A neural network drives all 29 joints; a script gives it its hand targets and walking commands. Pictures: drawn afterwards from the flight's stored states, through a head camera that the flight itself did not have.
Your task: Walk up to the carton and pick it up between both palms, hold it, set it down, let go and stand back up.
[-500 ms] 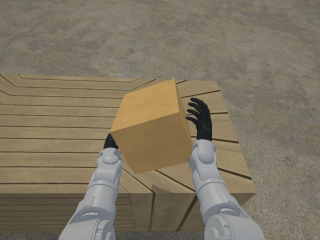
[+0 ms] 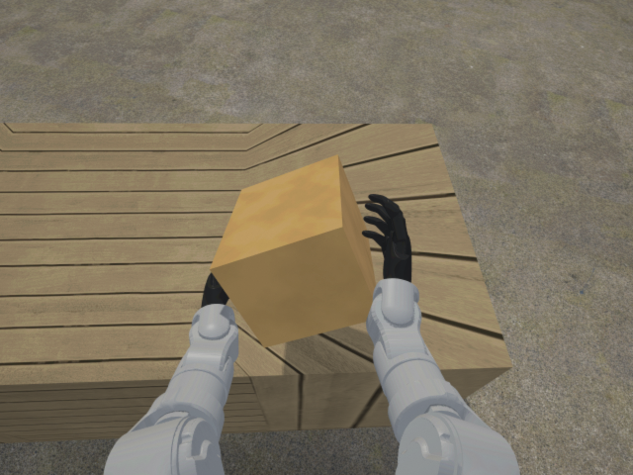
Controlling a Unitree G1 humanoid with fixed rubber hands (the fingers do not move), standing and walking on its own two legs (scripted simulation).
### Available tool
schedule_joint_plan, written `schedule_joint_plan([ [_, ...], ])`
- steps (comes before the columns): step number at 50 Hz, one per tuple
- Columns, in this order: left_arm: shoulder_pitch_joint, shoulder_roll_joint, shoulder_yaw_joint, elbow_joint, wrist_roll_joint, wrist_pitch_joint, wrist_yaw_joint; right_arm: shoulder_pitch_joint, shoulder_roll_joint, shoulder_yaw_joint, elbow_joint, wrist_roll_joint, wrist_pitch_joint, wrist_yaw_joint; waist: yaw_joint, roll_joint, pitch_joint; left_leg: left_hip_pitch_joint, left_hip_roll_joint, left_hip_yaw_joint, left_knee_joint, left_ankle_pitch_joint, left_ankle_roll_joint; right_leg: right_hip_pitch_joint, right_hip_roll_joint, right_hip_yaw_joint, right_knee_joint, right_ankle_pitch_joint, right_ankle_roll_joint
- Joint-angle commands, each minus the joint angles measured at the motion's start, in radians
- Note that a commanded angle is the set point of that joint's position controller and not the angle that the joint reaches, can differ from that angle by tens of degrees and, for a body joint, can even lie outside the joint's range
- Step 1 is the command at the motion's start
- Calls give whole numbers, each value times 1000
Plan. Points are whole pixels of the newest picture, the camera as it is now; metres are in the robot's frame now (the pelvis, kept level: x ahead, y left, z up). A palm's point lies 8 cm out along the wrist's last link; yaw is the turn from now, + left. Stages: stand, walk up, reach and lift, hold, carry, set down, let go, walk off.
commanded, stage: set down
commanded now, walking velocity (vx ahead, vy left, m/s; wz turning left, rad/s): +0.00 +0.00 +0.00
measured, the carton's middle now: (303, 246) +0.43 +0.00 -0.01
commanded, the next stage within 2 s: none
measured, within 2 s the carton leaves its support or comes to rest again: neither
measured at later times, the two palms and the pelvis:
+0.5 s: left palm (233, 296) +0.37 +0.11 -0.05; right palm (406, 286) +0.35 -0.14 +0.00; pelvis +0.00 +0.00 -0.01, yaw +2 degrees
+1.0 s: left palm (223, 276) +0.40 +0.12 -0.05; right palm (394, 306) +0.35 -0.13 -0.05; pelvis -0.02 +0.01 -0.02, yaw +0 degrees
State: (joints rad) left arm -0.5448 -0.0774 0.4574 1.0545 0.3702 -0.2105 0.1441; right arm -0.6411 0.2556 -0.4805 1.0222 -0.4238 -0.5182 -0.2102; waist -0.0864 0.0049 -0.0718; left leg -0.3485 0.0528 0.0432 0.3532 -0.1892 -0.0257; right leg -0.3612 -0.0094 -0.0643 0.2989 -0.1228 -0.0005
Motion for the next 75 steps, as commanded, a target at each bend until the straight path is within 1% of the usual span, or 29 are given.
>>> schedule_joint_plan([
  [1,-918,-604,-396,-283,43,-250,-156,-334,619,328,193,-109,-11,139,-29,91,-703,69,-62,59,34,452,-63,524,29,-22,124,715,31],
  [4,-900,-614,-403,-267,48,-259,-158,-317,621,324,220,-105,-28,131,-42,106,-702,66,-66,51,49,487,-71,505,33,-27,124,742,26],
  [5,-897,-624,-524,-409,-6,-287,-137,-304,640,404,170,-38,-52,124,-34,118,-827,104,-41,12,102,650,-93,512,43,-34,160,807,26],
  [6,-923,-643,-578,-415,-20,-296,-122,-302,633,426,200,-8,-57,121,-48,150,-824,127,-37,-4,124,717,-108,447,49,-34,150,776,12],
  [8,-927,-655,-603,-385,-27,-292,-114,-308,612,444,212,21,-52,118,-53,164,-796,149,-34,-17,147,740,-112,350,55,-33,122,698,-8],
  [9,-916,-657,-606,-365,-29,-289,-116,-318,604,448,200,28,-52,116,-57,156,-787,139,-36,-20,150,720,-108,341,54,-31,120,691,-9],
  [11,-891,-663,-602,-314,-9,-278,-128,-320,582,422,211,14,-52,112,-74,167,-746,137,-37,-27,147,686,-107,311,51,-34,110,675,-11],
  [15,-895,-660,-570,-264,11,-294,-150,-318,578,380,222,-15,-67,109,-93,149,-758,93,-44,-28,132,608,-94,336,40,-34,118,708,-3],
  [18,-909,-656,-536,-244,21,-314,-154,-338,571,346,220,-33,-83,115,-83,149,-780,92,-47,-22,124,577,-94,331,39,-39,115,687,-5],
  [23,-926,-626,-474,-185,43,-361,-147,-377,568,315,217,-64,-107,136,-51,155,-804,46,-47,-12,117,520,-83,312,33,-38,129,648,-3],
  [28,-933,-578,-417,-111,51,-385,-150,-413,552,288,201,-95,-103,150,-18,121,-799,-29,-50,9,89,356,-52,306,20,-29,139,559,7],
  [31,-942,-550,-381,-53,44,-389,-155,-449,551,262,178,-123,-96,153,-7,79,-787,-107,-55,22,72,226,-26,304,10,-19,145,496,12],
  [35,-911,-540,-347,87,41,-381,-167,-525,531,207,130,-173,-107,156,12,49,-808,-185,-52,29,72,108,-7,261,3,-18,145,414,8],
  [37,-882,-536,-315,193,43,-376,-178,-583,526,179,101,-198,-123,158,30,28,-818,-243,-52,36,82,50,9,255,-2,-12,151,385,5],
  [38,-863,-528,-301,254,44,-374,-183,-611,523,172,95,-207,-133,160,40,17,-813,-272,-53,38,93,26,16,255,-3,-8,157,380,2],
  [40,-843,-512,-277,319,44,-379,-191,-626,508,156,116,-220,-146,162,44,8,-798,-320,-50,36,101,-11,27,262,-6,-4,171,363,-2],
  [42,-851,-506,-271,359,38,-380,-196,-631,488,130,153,-226,-154,163,32,20,-778,-295,-44,28,115,-13,18,208,-2,-15,172,324,-12],
  [46,-889,-510,-275,368,29,-392,-196,-613,480,92,230,-229,-157,167,14,60,-786,-176,-32,16,159,105,-11,87,17,-43,165,314,-24],
  [51,-925,-545,-340,325,15,-426,-182,-555,472,64,357,-225,-170,170,-40,173,-851,9,-13,-16,239,390,-85,-81,52,-79,163,371,-40],
  [53,-904,-542,-350,341,14,-430,-179,-542,465,71,397,-211,-174,174,-43,187,-828,56,-8,-27,265,471,-97,-127,62,-86,154,361,-45],
  [56,-849,-549,-356,382,19,-426,-178,-553,444,74,421,-193,-187,178,-44,184,-799,54,-4,-41,285,526,-98,-159,70,-91,157,382,-43],
  [57,-854,-556,-358,388,20,-427,-177,-557,448,63,434,-197,-190,178,-51,189,-782,45,-4,-47,288,529,-100,-170,71,-92,158,376,-44],
  [58,-854,-541,-349,406,21,-426,-178,-560,441,62,442,-195,-188,178,-45,185,-757,29,-6,-46,290,511,-96,-168,69,-87,158,369,-46],
  [59,-860,-528,-346,413,19,-426,-182,-562,440,58,438,-196,-186,176,-54,174,-749,16,-11,-43,285,479,-91,-154,66,-84,160,371,-42],
  [64,-869,-492,-332,443,23,-430,-187,-571,434,37,440,-199,-179,174,-57,182,-719,-31,-23,-37,268,408,-83,-129,55,-76,168,373,-33],
  [69,-899,-460,-302,464,29,-434,-197,-573,441,-2,426,-227,-162,170,-73,157,-725,-108,-35,-26,251,290,-60,-85,40,-63,185,357,-27],
  [70,-911,-462,-301,455,30,-432,-196,-575,444,-17,429,-232,-158,169,-82,163,-724,-109,-34,-29,250,282,-62,-94,40,-65,188,350,-27],
  [71,-911,-449,-288,462,32,-434,-198,-569,444,-11,428,-235,-153,170,-74,152,-723,-119,-37,-22,251,271,-54,-87,38,-62,190,350,-26],
  [75,-947,-432,-272,461,30,-433,-204,-579,457,-38,417,-260,-138,170,-86,133,-734,-183,-43,-15,241,184,-39,-81,27,-54,204,315,-22],
])
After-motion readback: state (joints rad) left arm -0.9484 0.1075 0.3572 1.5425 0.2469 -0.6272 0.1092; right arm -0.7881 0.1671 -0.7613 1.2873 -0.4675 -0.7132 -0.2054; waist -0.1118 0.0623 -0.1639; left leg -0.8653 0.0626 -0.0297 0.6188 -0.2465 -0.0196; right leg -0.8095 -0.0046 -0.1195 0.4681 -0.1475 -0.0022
